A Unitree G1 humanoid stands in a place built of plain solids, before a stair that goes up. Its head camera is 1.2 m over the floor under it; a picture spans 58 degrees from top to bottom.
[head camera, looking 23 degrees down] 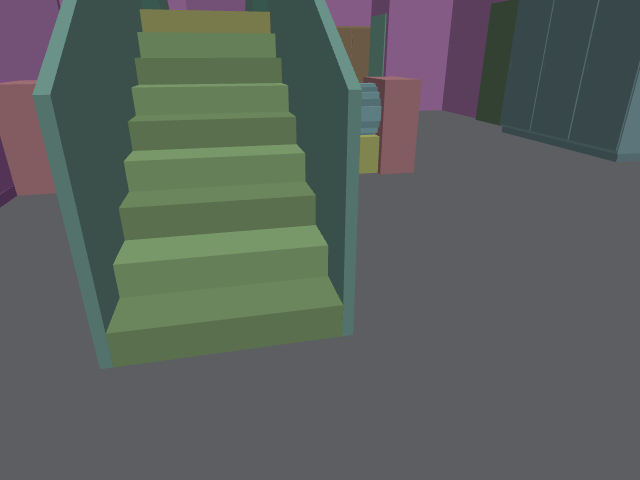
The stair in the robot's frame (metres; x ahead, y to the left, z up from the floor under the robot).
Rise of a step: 0.17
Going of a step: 0.29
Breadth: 1.00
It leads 13 degrees to the left of straight ahead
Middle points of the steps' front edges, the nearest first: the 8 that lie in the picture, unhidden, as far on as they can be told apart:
1.57 0.38 0.17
1.85 0.44 0.34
2.13 0.51 0.51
2.42 0.57 0.68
2.70 0.64 0.85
2.98 0.70 1.02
3.27 0.76 1.19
3.55 0.83 1.36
